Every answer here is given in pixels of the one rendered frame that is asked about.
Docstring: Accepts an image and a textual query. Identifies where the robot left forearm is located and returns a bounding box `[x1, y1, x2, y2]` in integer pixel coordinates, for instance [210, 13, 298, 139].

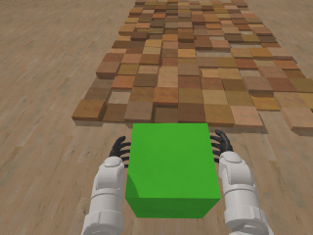
[81, 156, 125, 235]

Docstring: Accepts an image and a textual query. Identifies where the robot right forearm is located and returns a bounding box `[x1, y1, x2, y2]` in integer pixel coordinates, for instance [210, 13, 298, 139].
[218, 151, 274, 235]

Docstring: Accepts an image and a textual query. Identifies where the carton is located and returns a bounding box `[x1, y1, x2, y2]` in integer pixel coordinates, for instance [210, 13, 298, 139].
[124, 123, 221, 218]

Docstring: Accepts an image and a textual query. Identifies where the robot left hand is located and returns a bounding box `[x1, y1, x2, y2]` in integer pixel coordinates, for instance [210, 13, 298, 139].
[109, 136, 131, 168]

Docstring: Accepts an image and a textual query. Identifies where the robot right hand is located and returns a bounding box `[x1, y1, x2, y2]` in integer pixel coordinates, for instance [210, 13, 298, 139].
[209, 129, 234, 163]

